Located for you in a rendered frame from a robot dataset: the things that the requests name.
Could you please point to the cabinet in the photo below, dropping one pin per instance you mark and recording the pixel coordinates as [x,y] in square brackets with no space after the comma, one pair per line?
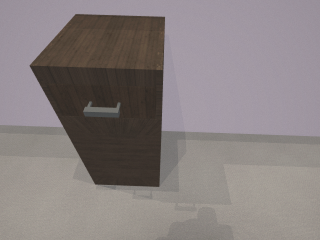
[117,50]

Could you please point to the drawer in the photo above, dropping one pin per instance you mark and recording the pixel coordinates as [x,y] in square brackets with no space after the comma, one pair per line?
[136,101]

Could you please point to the handle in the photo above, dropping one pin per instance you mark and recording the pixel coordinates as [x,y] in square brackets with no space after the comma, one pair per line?
[109,112]

